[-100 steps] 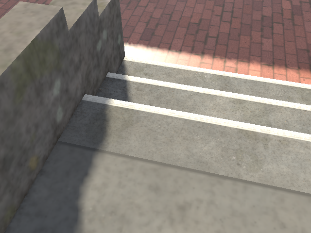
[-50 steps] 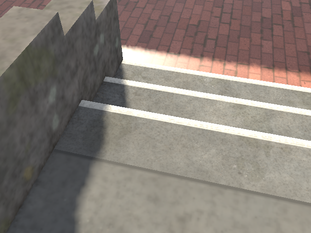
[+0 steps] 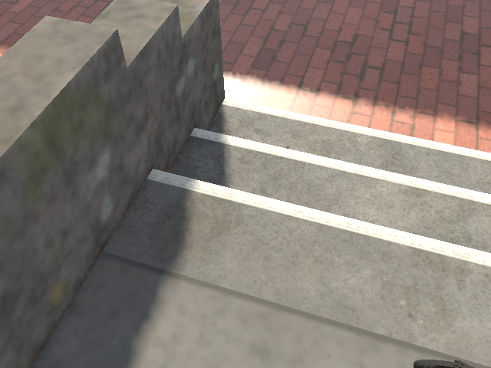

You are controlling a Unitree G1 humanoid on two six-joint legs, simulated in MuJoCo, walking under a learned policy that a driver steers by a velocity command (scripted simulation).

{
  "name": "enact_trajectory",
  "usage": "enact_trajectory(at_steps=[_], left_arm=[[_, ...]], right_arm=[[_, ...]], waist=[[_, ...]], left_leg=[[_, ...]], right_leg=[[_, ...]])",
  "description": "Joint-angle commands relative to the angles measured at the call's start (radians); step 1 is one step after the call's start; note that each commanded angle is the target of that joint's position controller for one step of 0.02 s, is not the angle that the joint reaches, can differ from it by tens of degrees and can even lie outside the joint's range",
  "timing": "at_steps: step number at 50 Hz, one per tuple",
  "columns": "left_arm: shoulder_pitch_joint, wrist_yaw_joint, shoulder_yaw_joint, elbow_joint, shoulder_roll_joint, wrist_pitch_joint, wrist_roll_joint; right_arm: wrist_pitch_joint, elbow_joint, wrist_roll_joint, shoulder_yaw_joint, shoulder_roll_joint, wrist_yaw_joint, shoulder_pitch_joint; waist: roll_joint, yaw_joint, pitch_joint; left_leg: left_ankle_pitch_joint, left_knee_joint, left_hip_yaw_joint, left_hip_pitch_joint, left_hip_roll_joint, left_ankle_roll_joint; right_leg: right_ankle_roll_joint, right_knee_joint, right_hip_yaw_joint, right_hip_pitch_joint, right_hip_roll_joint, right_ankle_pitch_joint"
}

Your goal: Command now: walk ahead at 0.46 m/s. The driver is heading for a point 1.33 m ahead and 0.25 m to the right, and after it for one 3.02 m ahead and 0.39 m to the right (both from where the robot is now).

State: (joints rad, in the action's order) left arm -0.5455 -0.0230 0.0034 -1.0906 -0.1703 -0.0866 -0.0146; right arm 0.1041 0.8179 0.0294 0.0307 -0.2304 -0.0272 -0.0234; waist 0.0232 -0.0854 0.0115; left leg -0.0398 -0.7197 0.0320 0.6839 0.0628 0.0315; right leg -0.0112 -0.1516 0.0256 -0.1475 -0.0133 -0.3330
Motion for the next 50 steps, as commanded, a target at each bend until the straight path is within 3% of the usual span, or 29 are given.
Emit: enact_trajectory(at_steps=[1, 3, 4, 5, 6, 7, 8, 9, 10, 12, 14, 16, 22, 23, 24, 27, 32, 34, 35, 36, 37, 38, 39, 40, 41, 43, 44, 47, 50], left_arm=[[0.014, -0.01, 0.044, 0.046, -0.199, -0.011, -0.012], [0.022, -0.006, 0.053, 0.051, -0.214, 0.006, 0.008], [0.027, -0.003, 0.05, 0.057, -0.202, 0.017, 0.02], [0.037, 0.002, 0.037, 0.083, -0.176, 0.02, 0.031], [-0.105, 0.014, -0.007, 0.101, -0.002, 0.0, 0.023], [-0.077, 0.024, 0.004, 0.087, -0.061, -0.035, -0.007], [0.05, 0.028, 0.026, 0.135, -0.146, -0.051, -0.036], [0.145, 0.022, 0.03, 0.164, -0.171, -0.056, -0.034], [0.178, 0.014, 0.039, 0.169, -0.172, -0.049, -0.022], [0.123, 0.006, 0.045, 0.157, -0.134, -0.014, -0.008], [0.128, 0.002, 0.048, 0.162, -0.12, 0.006, -0.004], [0.211, -0.002, 0.057, 0.197, -0.139, 0.01, 0.01], [0.405, 0.019, 0.059, 0.253, -0.129, -0.001, 0.0], [0.356, 0.065, 0.017, 0.224, -0.057, 0.018, 0.14], [0.374, 0.079, 0.025, 0.231, -0.056, 0.028, 0.139], [0.506, 0.094, 0.027, 0.284, -0.1, 0.023, 0.091], [0.576, 0.096, 0.026, 0.324, -0.11, 0.017, 0.077], [0.539, 0.09, 0.039, 0.329, -0.131, 0.006, 0.061], [0.469, 0.081, 0.054, 0.318, -0.161, -0.007, 0.046], [0.294, 0.066, 0.075, 0.271, -0.209, -0.021, 0.04], [0.056, 0.052, 0.08, 0.227, -0.237, -0.019, 0.038], [-0.169, 0.051, 0.079, 0.14, -0.254, -0.001, 0.055], [-0.172, 0.045, 0.097, 0.104, -0.28, -0.026, 0.084], [-0.033, 0.039, 0.106, 0.129, -0.276, -0.041, 0.067], [0.06, 0.037, 0.079, 0.146, -0.203, -0.046, 0.061], [0.215, 0.045, 0.044, 0.188, -0.108, -0.048, 0.057], [0.252, 0.05, 0.035, 0.207, -0.084, -0.05, 0.057], [0.284, 0.068, 0.041, 0.243, -0.128, -0.07, 0.068], [0.195, 0.097, 0.059, 0.214, -0.173, -0.066, 0.07]], right_arm=[[0.004, -0.082, 0.003, 0.013, -0.07, -0.006, 0.075], [0.007, -0.057, 0.002, 0.041, -0.121, -0.005, -0.036], [0.004, -0.009, 0.007, 0.062, -0.155, -0.002, -0.196], [-0.001, 0.034, 0.004, 0.08, -0.208, 0.004, -0.37], [-0.001, 0.065, -0.028, 0.099, -0.315, -0.003, -0.477], [0.002, 0.069, -0.026, 0.074, -0.228, -0.008, -0.449], [0.01, 0.06, -0.018, 0.056, -0.171, -0.01, -0.336], [0.013, 0.036, -0.017, 0.043, -0.138, -0.008, -0.233], [0.018, 0.03, -0.027, 0.034, -0.115, -0.013, -0.168], [0.023, 0.045, -0.037, 0.026, -0.088, -0.017, -0.133], [0.027, 0.072, -0.032, 0.027, -0.096, -0.013, -0.173], [0.025, 0.088, -0.034, 0.034, -0.133, 0.0, -0.212], [0.012, 0.119, -0.032, 0.037, -0.16, 0.032, -0.304], [0.043, 0.158, -0.144, -0.026, 0.022, 0.006, -0.427], [0.052, 0.189, -0.141, -0.024, 0.003, -0.01, -0.491], [0.039, 0.185, -0.119, -0.021, -0.084, -0.022, -0.473], [0.013, 0.191, -0.11, -0.014, -0.119, -0.008, -0.475], [0.005, 0.18, -0.111, 0.001, -0.158, 0.002, -0.451], [0.005, 0.174, -0.115, 0.004, -0.167, 0.004, -0.453], [0.013, 0.168, -0.136, -0.005, -0.139, 0.001, -0.482], [0.028, 0.132, -0.154, -0.044, -0.026, -0.01, -0.599], [0.025, 0.134, -0.129, -0.031, -0.075, -0.047, -0.523], [0.026, 0.067, -0.086, -0.019, -0.075, -0.053, -0.325], [0.035, 0.041, -0.086, -0.011, -0.101, -0.031, -0.209], [0.036, 0.028, -0.111, -0.006, -0.116, -0.001, -0.232], [0.022, 0.018, -0.123, -0.033, -0.002, 0.031, -0.272], [0.01, 0.012, -0.121, -0.037, 0.015, 0.036, -0.292], [-0.01, 0.003, -0.106, -0.033, -0.035, 0.032, -0.27], [-0.033, -0.052, -0.099, -0.053, -0.011, 0.014, -0.116]], waist=[[-0.128, 0.071, 0.145], [-0.151, 0.14, 0.039], [-0.151, 0.215, -0.057], [-0.096, 0.283, -0.173], [0.238, 0.206, -0.373], [0.247, 0.21, -0.4], [0.185, 0.181, -0.194], [0.065, 0.153, -0.11], [0.005, 0.116, -0.057], [0.052, 0.051, -0.036], [0.049, 0.04, -0.001], [0.026, 0.048, 0.035], [0.015, 0.113, 0.048], [0.029, 0.13, 0.071], [0.042, 0.145, 0.095], [0.017, 0.158, 0.086], [0.04, 0.148, 0.115], [0.048, 0.095, 0.082], [0.049, 0.053, 0.023], [0.027, 0.008, -0.096], [-0.161, -0.019, -0.37], [-0.148, -0.112, -0.441], [-0.091, -0.136, -0.208], [-0.1, -0.114, -0.026], [-0.087, -0.044, -0.048], [-0.052, 0.074, -0.013], [-0.036, 0.106, 0.003], [-0.045, 0.103, 0.024], [-0.058, 0.056, 0.033]], left_leg=[[0.05, 0.149, 0.002, -0.158, -0.032, 0.023], [-0.016, 0.143, 0.026, -0.296, -0.076, 0.062], [-0.043, 0.14, 0.047, -0.483, -0.108, 0.089], [-0.073, 0.122, -0.091, -0.774, 0.012, 0.138], [-0.318, 0.27, -0.62, -1.1, 0.299, 0.318], [-0.428, 0.477, -0.887, -1.066, 0.328, 0.32], [-0.433, 0.482, -0.735, -0.904, 0.303, 0.258], [-0.338, 0.494, -0.571, -0.726, 0.268, 0.225], [-0.226, 0.518, -0.447, -0.575, 0.226, 0.204], [-0.163, 0.57, -0.307, -0.43, 0.159, 0.189], [-0.128, 0.612, -0.239, -0.375, 0.142, 0.21], [-0.115, 0.64, -0.218, -0.384, 0.146, 0.226], [-0.034, 0.647, -0.085, -0.549, 0.149, 0.174], [-0.026, 0.628, -0.073, -0.64, 0.19, 0.231], [-0.005, 0.624, -0.076, -0.712, 0.214, 0.24], [0.045, 0.625, -0.01, -0.799, 0.21, 0.217], [0.196, 0.592, 0.069, -0.888, 0.235, 0.177], [0.477, 0.481, 0.127, -0.875, 0.228, 0.158], [0.671, 0.353, 0.18, -0.811, 0.191, 0.129], [0.668, 0.134, 0.214, -0.649, 0.133, 0.077], [0.284, -0.192, 0.18, -0.24, 0.022, -0.01], [-0.486, -0.496, 0.068, -0.098, -0.123, -0.04], [-0.472, -0.617, -0.103, 0.102, -0.093, 0.008], [-0.416, -0.637, -0.141, 0.162, -0.018, 0.025], [-0.382, -0.601, -0.151, 0.063, 0.012, 0.043], [-0.32, -0.512, -0.148, -0.126, 0.062, 0.043], [-0.327, -0.475, -0.139, -0.149, 0.063, 0.032], [-0.167, -0.298, -0.076, -0.144, 0.052, -0.017], [0.04, -0.021, -0.01, -0.221, 0.023, -0.048]], right_leg=[[-0.137, 0.056, 0.076, 0.181, 0.245, 0.448], [-0.108, -0.146, 0.044, 0.09, 0.248, 0.811], [-0.089, -0.347, 0.013, 0.121, 0.211, 0.93], [-0.06, -0.64, -0.006, 0.324, 0.168, 0.751], [-0.001, -1.08, -0.009, 0.673, -0.036, 0.083], [-0.025, -1.248, 0.133, 0.78, -0.041, -0.184], [-0.048, -1.292, 0.108, 0.884, 0.02, -0.132], [-0.06, -1.245, 0.084, 0.849, 0.082, -0.034], [-0.059, -1.178, 0.065, 0.792, 0.123, 0.03], [-0.054, -1.08, 0.069, 0.674, 0.165, 0.071], [-0.04, -1.02, 0.047, 0.677, 0.17, 0.09], [-0.015, -0.935, 0.043, 0.765, 0.182, 0.175], [-0.004, -0.635, 0.026, 0.878, 0.153, 0.446], [-0.015, -0.628, 0.019, 0.938, 0.132, 0.51], [-0.026, -0.603, 0.052, 0.995, 0.14, 0.502], [-0.052, -0.503, 0.005, 0.978, 0.114, 0.475], [-0.093, -0.428, -0.044, 0.859, 0.061, 0.289], [-0.116, -0.397, -0.1, 0.705, 0.0, 0.263], [-0.141, -0.404, -0.13, 0.528, -0.05, 0.292], [-0.185, -0.506, -0.1, 0.23, -0.061, 0.38], [-0.374, -0.483, 0.279, -0.314, 0.134, 0.344], [-0.456, -0.251, 0.664, -0.43, 0.301, 0.308], [-0.346, -0.18, 0.624, -0.315, 0.275, 0.179], [-0.297, -0.156, 0.519, -0.078, 0.244, 0.095], [-0.31, -0.143, 0.468, 0.072, 0.229, 0.132], [-0.315, -0.071, 0.384, 0.369, 0.202, 0.198], [-0.319, -0.031, 0.371, 0.44, 0.192, 0.178], [-0.293, -0.01, 0.276, 0.55, 0.123, 0.158], [-0.27, -0.048, 0.205, 0.598, 0.082, 0.315]])
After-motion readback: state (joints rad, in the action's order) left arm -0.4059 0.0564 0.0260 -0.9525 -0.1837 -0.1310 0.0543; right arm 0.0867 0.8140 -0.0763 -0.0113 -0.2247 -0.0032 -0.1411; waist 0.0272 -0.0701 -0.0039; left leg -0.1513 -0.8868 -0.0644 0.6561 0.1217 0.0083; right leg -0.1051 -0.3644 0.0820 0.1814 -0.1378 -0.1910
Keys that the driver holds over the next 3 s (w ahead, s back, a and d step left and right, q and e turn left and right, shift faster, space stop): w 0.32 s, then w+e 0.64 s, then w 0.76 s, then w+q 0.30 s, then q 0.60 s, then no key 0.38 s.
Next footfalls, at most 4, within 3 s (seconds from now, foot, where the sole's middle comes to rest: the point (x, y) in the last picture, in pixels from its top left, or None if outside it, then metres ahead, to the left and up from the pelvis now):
0.10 left None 0.25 0.13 -0.77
0.70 right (336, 333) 0.59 -0.15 -0.77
1.20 left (300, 236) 0.90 -0.05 -0.77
1.88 right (405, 207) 1.13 -0.44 -0.89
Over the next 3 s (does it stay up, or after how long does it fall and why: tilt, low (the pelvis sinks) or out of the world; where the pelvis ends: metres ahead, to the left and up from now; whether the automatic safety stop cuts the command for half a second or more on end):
stays up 1.42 -0.34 -0.26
